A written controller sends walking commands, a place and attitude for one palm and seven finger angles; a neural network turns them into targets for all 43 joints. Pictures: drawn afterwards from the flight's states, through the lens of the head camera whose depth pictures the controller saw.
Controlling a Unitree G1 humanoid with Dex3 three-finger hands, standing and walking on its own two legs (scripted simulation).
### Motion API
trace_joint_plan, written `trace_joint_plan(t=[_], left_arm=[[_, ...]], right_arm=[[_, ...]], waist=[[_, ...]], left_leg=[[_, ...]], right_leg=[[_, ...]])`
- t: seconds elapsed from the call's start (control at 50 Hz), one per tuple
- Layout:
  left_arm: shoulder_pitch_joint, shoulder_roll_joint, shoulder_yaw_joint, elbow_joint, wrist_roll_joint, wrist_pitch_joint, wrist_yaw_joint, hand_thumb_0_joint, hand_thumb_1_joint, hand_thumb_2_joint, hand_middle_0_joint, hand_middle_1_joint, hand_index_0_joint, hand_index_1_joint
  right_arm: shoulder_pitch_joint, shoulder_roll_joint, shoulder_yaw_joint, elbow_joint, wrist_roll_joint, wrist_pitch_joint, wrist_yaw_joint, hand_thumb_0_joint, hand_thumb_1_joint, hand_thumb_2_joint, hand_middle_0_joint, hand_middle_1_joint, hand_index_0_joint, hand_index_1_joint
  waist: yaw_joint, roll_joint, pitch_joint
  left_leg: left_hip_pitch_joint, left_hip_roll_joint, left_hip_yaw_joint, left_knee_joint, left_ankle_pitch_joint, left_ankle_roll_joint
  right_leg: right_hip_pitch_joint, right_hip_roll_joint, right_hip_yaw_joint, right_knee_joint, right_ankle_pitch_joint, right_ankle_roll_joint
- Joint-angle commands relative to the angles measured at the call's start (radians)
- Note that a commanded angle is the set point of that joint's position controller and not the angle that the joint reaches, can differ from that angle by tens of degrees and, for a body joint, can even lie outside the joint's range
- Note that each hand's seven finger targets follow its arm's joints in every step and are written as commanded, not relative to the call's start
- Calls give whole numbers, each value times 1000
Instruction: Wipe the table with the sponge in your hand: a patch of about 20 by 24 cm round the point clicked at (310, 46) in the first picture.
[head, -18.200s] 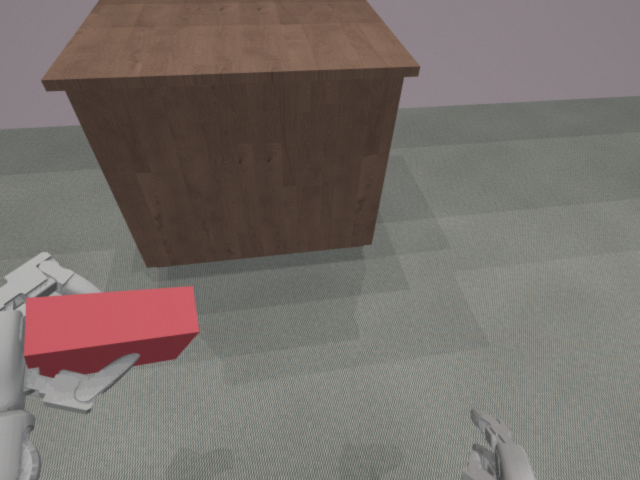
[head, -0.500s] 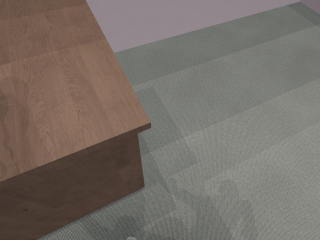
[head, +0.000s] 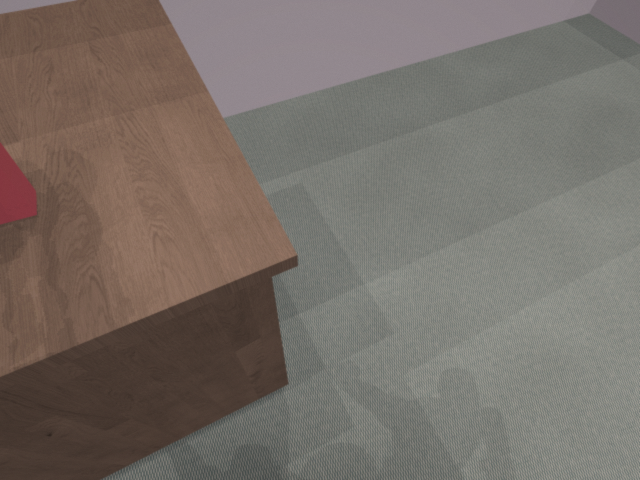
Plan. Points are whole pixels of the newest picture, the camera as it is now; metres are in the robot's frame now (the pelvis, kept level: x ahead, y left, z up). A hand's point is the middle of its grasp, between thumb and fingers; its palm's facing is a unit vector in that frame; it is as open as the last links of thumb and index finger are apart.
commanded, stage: slide across to the middle lane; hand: left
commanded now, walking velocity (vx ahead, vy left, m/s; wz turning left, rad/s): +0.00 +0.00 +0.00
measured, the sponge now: out of the picture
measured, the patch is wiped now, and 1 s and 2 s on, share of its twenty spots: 0.40 0.55 0.75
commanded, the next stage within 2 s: wipe back along the middle lane in 0.16 s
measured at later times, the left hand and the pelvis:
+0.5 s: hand out of the picture +0.44 +0.37 +0.16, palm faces -0.11 +0.02 -0.99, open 9.2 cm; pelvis +0.00 -0.01 +0.00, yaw -1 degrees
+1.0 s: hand out of the picture +0.40 +0.36 +0.16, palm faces -0.04 +0.05 -1.00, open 9.2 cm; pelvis +0.01 -0.01 +0.01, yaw +0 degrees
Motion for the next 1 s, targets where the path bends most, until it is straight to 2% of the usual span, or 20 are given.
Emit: trace_joint_plan(t=[0.0, 0.02, 0.16, 0.22, 0.28, 0.32, 0.38, 0.44, 0.48, 0.54, 0.58, 0.64, 0.7, 0.72, 0.74, 0.8, 0.82, 0.88, 0.94, 0.98], left_arm=[[-399, 291, 39, -196, -9, 15, 35, 0, 100, 1300, -1200, -1600, -1200, -1600], [-395, 267, 25, -204, -16, 19, 34, 0, 100, 1300, -1200, -1600, -1200, -1600], [-404, 264, 39, -210, -14, 46, 54, 0, 100, 1300, -1200, -1600, -1200, -1600], [-411, 205, -1, -209, -17, 60, 61, 0, 100, 1300, -1200, -1600, -1200, -1600], [-336, 276, 73, -193, -16, 68, 67, 0, 100, 1300, -1200, -1600, -1200, -1600], [-300, 207, 21, -178, -22, 77, 67, 0, 100, 1300, -1200, -1600, -1200, -1600], [-252, 276, 86, -191, -21, 81, 75, 0, 100, 1300, -1200, -1600, -1200, -1600], [-203, 212, 38, -161, -29, 93, 75, 0, 100, 1300, -1200, -1600, -1200, -1600], [-195, 259, 77, -189, -25, 92, 75, 0, 100, 1300, -1200, -1600, -1200, -1600], [-124, 202, 43, -177, -37, 99, 67, 0, 100, 1300, -1200, -1600, -1200, -1600], [-108, 202, 49, -211, -42, 98, 56, 0, 100, 1300, -1200, -1600, -1200, -1600], [-67, 128, 1, -254, -56, 105, 46, 0, 100, 1300, -1200, -1600, -1200, -1600], [-15, 142, 26, -293, -65, 113, 39, 0, 100, 1300, -1200, -1600, -1200, -1600], [6, 82, -13, -307, -76, 119, 36, 0, 100, 1300, -1200, -1600, -1200, -1600], [31, 67, -16, -321, -86, 125, 33, 0, 100, 1300, -1200, -1600, -1200, -1600], [48, 90, 8, -372, -96, 144, 32, 0, 100, 1300, -1200, -1600, -1200, -1600], [54, 33, -33, -393, -104, 153, 29, 0, 100, 1300, -1200, -1600, -1200, -1600], [146, 62, 16, -433, -120, 176, 28, 0, 100, 1300, -1200, -1600, -1200, -1600], [198, -15, -31, -501, -143, 207, 25, 0, 100, 1300, -1200, -1600, -1200, -1600], [221, 12, -4, -524, -144, 229, 22, 0, 100, 1300, -1200, -1600, -1200, -1600]], right_arm=[[113, -182, -62, -53, -9, -18, -12, 0, -900, -900, 200, 300, 200, 300], [106, -182, -63, -56, -9, -18, -10, 0, -900, -900, 200, 300, 200, 300], [97, -181, -62, -51, -12, -21, -2, 0, -900, -900, 200, 300, 200, 300], [95, -177, -63, -48, -13, -26, 2, 0, -900, -900, 200, 300, 200, 300], [81, -183, -62, -52, -16, -21, 4, 0, -900, -900, 200, 300, 200, 300], [67, -173, -58, -59, -12, -22, 4, 0, -900, -900, 200, 300, 200, 300], [49, -182, -58, -63, -15, -19, 5, 0, -900, -900, 200, 300, 200, 300], [26, -181, -54, -67, -6, -25, 5, 0, -900, -900, 200, 300, 200, 300], [19, -187, -56, -67, -9, -26, 3, 0, -900, -900, 200, 300, 200, 300], [8, -181, -54, -74, -3, -28, 6, 0, -900, -900, 200, 300, 200, 300], [-3, -183, -56, -79, -4, -28, 6, 0, -900, -900, 200, 300, 200, 300], [-22, -175, -55, -93, -1, -34, 8, 0, -900, -900, 200, 300, 200, 300], [-34, -176, -56, -102, 2, -31, 9, 0, -900, -900, 200, 300, 200, 300], [-43, -171, -54, -109, 2, -34, 10, 0, -900, -900, 200, 300, 200, 300], [-51, -172, -54, -112, 4, -35, 11, 0, -900, -900, 200, 300, 200, 300], [-66, -174, -52, -119, 4, -35, 13, 0, -900, -900, 200, 300, 200, 300], [-74, -169, -53, -126, 4, -38, 14, 0, -900, -900, 200, 300, 200, 300], [-99, -173, -49, -133, 3, -38, 19, 0, -900, -900, 200, 300, 200, 300], [-127, -163, -44, -150, 5, -44, 26, 0, -900, -900, 200, 300, 200, 300], [-142, -169, -43, -147, 4, -44, 28, 0, -900, -900, 200, 300, 200, 300]], waist=[[-6, 135, -385], [-10, 130, -373], [-5, 101, -383], [-14, 101, -372], [17, 83, -391], [7, 56, -357], [30, 42, -382], [16, 2, -295], [32, 18, -330], [32, -4, -287], [38, 16, -288], [38, 33, -253], [50, 5, -280], [45, -7, -263], [46, -8, -246], [60, -3, -268], [54, -10, -260], [79, -12, -271], [77, -20, -250], [86, -16, -247]], left_leg=[[347, -8, -30, -34, 558, -3], [348, -8, -28, -37, 544, -2], [333, -11, -20, -49, 555, 1], [351, -8, -22, -52, 554, 1], [312, -17, -10, -68, 526, 2], [289, -21, 2, -69, 486, 9], [269, -26, 7, -80, 460, 10], [228, -28, 15, -95, 373, 13], [239, -29, 19, -97, 384, 14], [227, -31, 24, -95, 385, 14], [241, -30, 23, -98, 393, 13], [263, -27, 20, -100, 401, 16], [273, -28, 18, -94, 435, 18], [278, -26, 20, -94, 438, 18], [281, -24, 16, -97, 435, 17], [297, -24, 11, -97, 463, 16], [306, -24, 14, -94, 470, 19], [313, -23, 9, -96, 497, 13], [328, -20, 3, -91, 527, 15], [333, -19, -2, -98, 532, 10]], right_leg=[[79, 57, -12, -14, 328, -69], [76, 57, -12, -19, 323, -67], [124, 52, -7, -22, 376, -65], [110, 53, -9, -28, 363, -64], [188, 47, 0, -30, 400, -68], [191, 43, 1, -29, 406, -60], [247, 37, 12, -27, 431, -61], [226, 33, 10, -40, 387, -53], [259, 30, 20, -37, 410, -57], [255, 28, 15, -35, 427, -53], [258, 28, 18, -36, 425, -57], [226, 31, 9, -39, 396, -58], [250, 29, 11, -32, 425, -56], [241, 29, 4, -32, 425, -54], [229, 30, 2, -35, 413, -55], [242, 29, 3, -29, 420, -57], [235, 29, 0, -30, 425, -54], [260, 26, 2, -25, 440, -56], [247, 25, -7, -24, 439, -51], [249, 26, -9, -27, 425, -55]])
